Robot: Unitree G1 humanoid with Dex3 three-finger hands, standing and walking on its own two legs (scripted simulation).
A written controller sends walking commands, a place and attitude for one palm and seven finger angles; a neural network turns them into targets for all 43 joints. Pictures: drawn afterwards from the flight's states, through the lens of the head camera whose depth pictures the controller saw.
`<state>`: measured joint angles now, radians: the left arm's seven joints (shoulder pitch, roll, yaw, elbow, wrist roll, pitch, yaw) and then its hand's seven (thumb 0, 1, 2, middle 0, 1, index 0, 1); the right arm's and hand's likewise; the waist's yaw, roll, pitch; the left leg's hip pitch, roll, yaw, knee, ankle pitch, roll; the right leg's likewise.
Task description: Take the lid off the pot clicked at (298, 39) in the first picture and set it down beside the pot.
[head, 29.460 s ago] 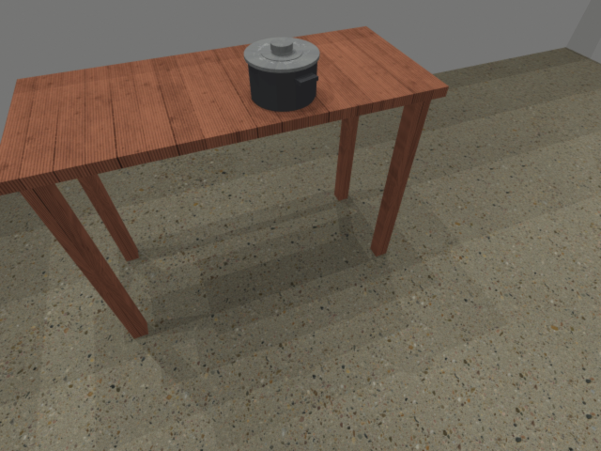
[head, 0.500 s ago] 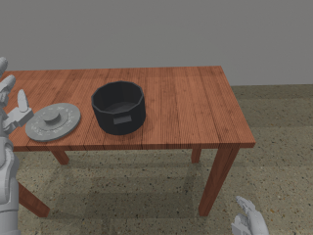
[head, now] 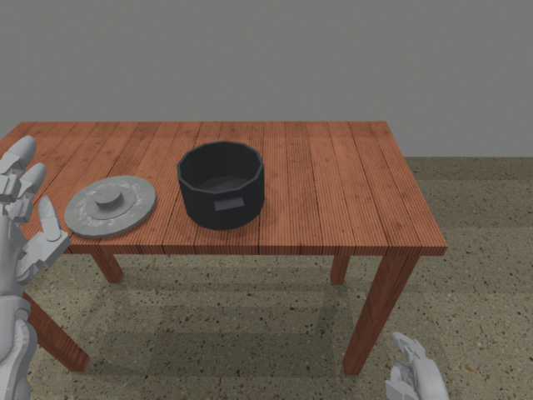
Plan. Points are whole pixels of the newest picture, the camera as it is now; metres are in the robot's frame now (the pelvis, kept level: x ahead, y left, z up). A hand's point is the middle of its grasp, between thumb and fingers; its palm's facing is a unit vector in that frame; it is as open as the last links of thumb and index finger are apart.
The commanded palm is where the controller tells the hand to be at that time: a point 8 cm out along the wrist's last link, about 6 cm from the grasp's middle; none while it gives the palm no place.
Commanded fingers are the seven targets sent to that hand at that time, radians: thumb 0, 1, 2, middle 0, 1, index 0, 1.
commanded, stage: draw the hand back to the body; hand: left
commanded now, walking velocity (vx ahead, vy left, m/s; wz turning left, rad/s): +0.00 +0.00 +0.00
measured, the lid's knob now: (108, 197) +0.47 +0.40 +0.02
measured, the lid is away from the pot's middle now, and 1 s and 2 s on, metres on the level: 0.24 0.24 0.24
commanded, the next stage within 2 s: step back with the hand held close in 0.32 s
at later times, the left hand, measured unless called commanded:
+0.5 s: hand (27, 272) +0.17 +0.26 +0.21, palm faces +0.48 -0.81 -0.33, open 7.4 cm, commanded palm +0.11 +0.30 +0.21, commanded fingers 0.00 0.90 0.90 -0.20 -0.30 -0.20 -0.30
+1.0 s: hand out of the picture +0.13 +0.28 +0.20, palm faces +0.38 -0.78 -0.50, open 7.4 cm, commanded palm +0.07 +0.33 +0.21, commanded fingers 0.00 0.90 0.90 -0.20 -0.30 -0.20 -0.30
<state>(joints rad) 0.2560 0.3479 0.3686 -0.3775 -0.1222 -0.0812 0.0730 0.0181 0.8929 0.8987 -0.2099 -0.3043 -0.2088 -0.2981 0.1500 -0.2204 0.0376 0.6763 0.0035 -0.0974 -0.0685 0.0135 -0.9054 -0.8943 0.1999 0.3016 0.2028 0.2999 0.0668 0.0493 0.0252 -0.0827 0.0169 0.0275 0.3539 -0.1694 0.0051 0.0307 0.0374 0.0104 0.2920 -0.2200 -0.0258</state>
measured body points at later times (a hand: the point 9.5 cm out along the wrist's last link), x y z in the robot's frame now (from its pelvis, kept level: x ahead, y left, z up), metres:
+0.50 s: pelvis -0.02 +0.01 +0.00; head -0.05 +0.01 +0.45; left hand +0.13 +0.31 +0.23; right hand +0.19 -0.19 -0.07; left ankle +0.02 +0.12 -0.75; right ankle -0.03 -0.10 -0.75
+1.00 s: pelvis -0.06 +0.05 -0.02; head -0.04 +0.06 +0.43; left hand +0.11 +0.32 +0.23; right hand +0.12 -0.19 -0.08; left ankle +0.02 +0.12 -0.75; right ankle -0.06 -0.09 -0.75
